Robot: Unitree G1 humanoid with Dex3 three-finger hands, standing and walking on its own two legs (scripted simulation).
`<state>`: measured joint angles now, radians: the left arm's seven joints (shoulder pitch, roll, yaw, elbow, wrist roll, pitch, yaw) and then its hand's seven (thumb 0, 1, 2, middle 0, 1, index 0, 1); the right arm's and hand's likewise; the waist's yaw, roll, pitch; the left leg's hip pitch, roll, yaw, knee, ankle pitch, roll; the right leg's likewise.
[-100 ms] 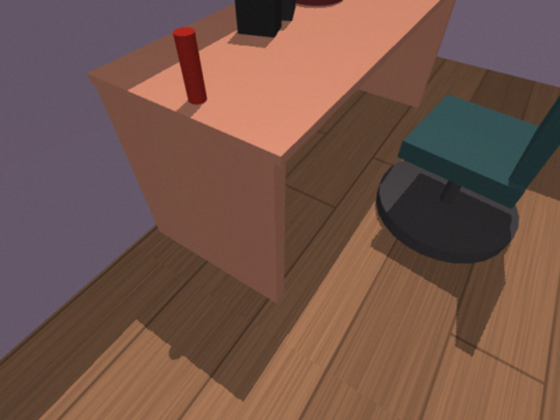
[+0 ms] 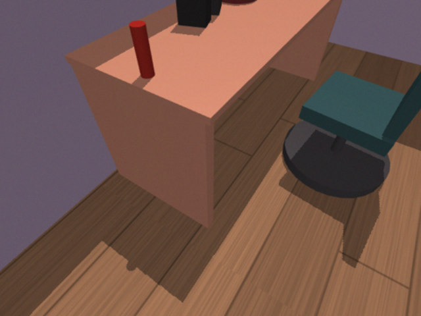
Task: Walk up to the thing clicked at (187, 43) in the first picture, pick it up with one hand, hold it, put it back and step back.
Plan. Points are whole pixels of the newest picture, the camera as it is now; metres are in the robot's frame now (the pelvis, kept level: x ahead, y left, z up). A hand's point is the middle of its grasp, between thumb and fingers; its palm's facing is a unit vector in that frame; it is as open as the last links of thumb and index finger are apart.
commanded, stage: stand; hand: left
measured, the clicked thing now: (143, 51) +0.90 +0.25 +0.06
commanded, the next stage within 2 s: walk up in 1.02 s
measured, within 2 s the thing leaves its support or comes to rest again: neither
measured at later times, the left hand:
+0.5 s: hand out of the picture +0.09 +0.25 -0.16, palm faces -0.02 -0.94 -0.34, open 7.4 cm
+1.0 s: hand out of the picture +0.09 +0.25 -0.15, palm faces -0.02 -0.94 -0.35, open 7.4 cm
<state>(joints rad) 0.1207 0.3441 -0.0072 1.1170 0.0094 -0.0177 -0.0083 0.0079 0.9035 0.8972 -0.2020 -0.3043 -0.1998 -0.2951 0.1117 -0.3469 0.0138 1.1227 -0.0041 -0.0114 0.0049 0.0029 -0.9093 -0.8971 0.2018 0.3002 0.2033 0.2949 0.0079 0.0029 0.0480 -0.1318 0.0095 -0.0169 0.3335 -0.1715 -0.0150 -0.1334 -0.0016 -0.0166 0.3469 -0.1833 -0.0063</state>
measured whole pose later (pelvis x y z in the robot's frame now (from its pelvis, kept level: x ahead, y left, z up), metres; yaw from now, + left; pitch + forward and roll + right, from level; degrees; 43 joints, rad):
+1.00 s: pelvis +0.01 +0.00 +0.00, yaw +0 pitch -2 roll +0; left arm 0.12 0.35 0.00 1.13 0.01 -0.01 -0.01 0.01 0.90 0.90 -0.20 -0.30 -0.20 -0.30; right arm 0.11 -0.35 0.01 1.12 -0.01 -0.01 0.00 0.00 -0.91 -0.90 0.20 0.30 0.20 0.29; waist 0.01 0.01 0.04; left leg -0.10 0.02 -0.01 0.30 -0.18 -0.02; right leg -0.10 0.01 -0.01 0.32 -0.19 -0.01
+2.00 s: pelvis +0.26 +0.23 -0.04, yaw -21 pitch -2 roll -1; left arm 0.38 0.43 0.05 0.79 0.03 -0.10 0.06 0.01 0.90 0.90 -0.21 -0.31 -0.21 -0.30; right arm 0.28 -0.48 -0.11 0.71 -0.06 0.08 0.11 0.00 -0.91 -0.90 0.20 0.30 0.20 0.29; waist 0.00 0.10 0.09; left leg -0.56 0.14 -0.07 1.00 -0.39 -0.01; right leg -0.33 -0.06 0.06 0.74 -0.38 0.02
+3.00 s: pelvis +0.38 +0.32 -0.03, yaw -35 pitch -3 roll -1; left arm 0.15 0.41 0.05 0.97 0.02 -0.01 -0.02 0.01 0.90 0.90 -0.20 -0.30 -0.20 -0.29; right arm 0.21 -0.43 -0.02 0.94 0.00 -0.02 -0.01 0.00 -0.91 -0.90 0.20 0.30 0.21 0.30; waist 0.00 0.00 0.11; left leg -0.32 0.08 0.02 0.75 -0.40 -0.01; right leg -0.32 -0.01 0.01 0.72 -0.35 0.01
